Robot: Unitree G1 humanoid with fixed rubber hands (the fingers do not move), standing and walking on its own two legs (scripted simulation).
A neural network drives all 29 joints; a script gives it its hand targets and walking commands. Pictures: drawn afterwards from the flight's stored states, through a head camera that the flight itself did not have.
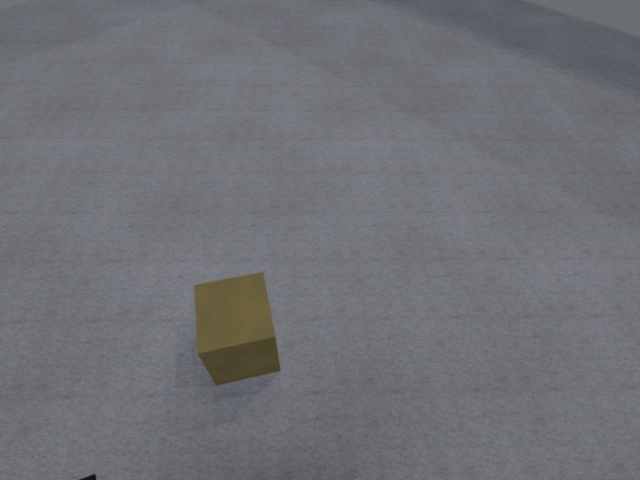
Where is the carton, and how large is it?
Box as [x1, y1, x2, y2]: [194, 272, 280, 385]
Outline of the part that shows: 262,272 194,285 198,354 216,385 280,370 273,326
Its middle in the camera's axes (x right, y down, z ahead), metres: -0.24 +0.26 +1.17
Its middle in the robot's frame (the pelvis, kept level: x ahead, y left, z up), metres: +0.61 +0.24 -0.62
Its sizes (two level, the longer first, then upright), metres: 0.210 0.200 0.250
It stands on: the floor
